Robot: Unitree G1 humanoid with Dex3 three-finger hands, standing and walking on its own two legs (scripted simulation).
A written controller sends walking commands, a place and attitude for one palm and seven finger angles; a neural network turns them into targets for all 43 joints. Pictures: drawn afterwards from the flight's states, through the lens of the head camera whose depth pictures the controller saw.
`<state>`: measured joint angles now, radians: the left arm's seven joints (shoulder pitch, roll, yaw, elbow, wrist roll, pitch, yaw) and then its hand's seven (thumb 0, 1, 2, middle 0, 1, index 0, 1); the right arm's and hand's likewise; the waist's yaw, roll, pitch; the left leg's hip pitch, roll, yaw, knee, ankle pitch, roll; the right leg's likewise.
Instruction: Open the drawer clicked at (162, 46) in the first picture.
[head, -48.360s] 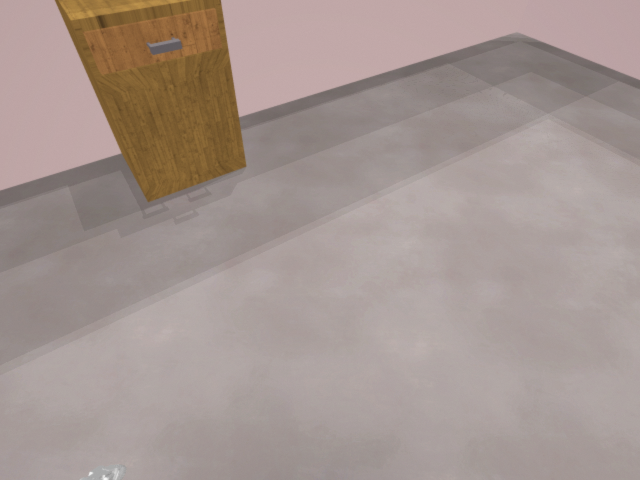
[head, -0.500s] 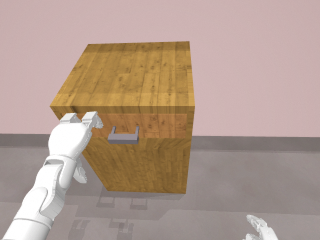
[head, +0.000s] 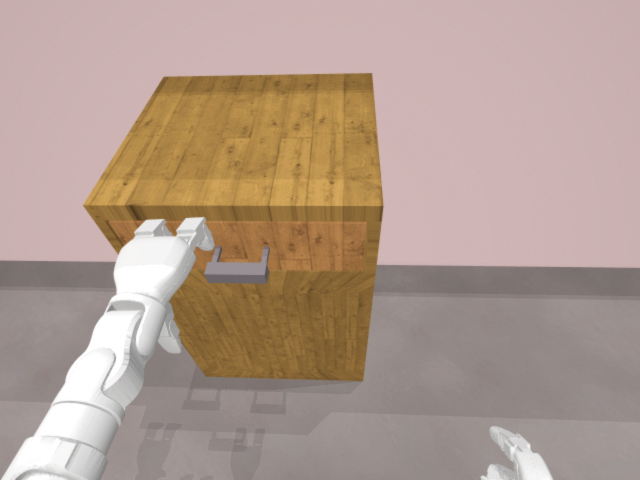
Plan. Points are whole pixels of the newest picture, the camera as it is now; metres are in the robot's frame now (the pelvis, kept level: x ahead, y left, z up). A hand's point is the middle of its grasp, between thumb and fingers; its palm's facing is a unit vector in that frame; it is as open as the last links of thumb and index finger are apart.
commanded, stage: move the hooked fingers above the handle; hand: left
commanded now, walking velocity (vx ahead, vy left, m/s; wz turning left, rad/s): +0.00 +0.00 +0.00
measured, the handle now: (239, 262) +0.48 +0.21 -0.09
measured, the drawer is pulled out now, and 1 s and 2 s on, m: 0.00 0.00 0.00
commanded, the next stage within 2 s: lower the fingers behind the handle in 1.78 s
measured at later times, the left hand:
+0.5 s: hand (208, 274) +0.38 +0.21 +0.02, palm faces -0.01 -0.04 -1.00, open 13.8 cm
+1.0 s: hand (224, 266) +0.42 +0.20 -0.02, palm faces -0.04 -0.02 -1.00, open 13.8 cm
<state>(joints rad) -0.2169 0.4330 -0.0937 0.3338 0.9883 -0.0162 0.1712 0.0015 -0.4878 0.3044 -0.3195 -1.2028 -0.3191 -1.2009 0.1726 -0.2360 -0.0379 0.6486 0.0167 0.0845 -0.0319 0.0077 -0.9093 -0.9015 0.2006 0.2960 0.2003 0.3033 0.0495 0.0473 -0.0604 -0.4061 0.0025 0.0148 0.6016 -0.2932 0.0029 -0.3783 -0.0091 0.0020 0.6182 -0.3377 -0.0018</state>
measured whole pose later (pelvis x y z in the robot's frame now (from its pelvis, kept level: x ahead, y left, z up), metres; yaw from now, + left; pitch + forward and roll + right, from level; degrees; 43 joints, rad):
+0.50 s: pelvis +0.01 +0.00 -0.01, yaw -1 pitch +10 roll +1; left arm -0.35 0.37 -0.12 0.58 1.04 0.02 0.29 0.00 -0.49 0.30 -0.32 -1.20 -0.32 -1.20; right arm 0.23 -0.24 -0.06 0.67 0.02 0.11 -0.02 0.01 -0.91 -0.90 0.20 0.30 0.20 0.30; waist 0.00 0.05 -0.11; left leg -0.51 0.01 0.03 0.68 -0.33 0.00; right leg -0.49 0.00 0.02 0.70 -0.38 0.00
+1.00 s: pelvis +0.00 +0.00 -0.02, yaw -1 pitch +15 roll +0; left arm -0.54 0.37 -0.07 0.88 1.09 -0.01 0.39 0.00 -0.49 0.30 -0.32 -1.20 -0.32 -1.20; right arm 0.29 -0.24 -0.08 0.69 0.01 0.11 -0.02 0.01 -0.91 -0.90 0.20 0.30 0.20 0.30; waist -0.05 0.04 -0.15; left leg -0.68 0.02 0.02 0.79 -0.37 0.00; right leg -0.66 0.01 0.01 0.80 -0.41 -0.01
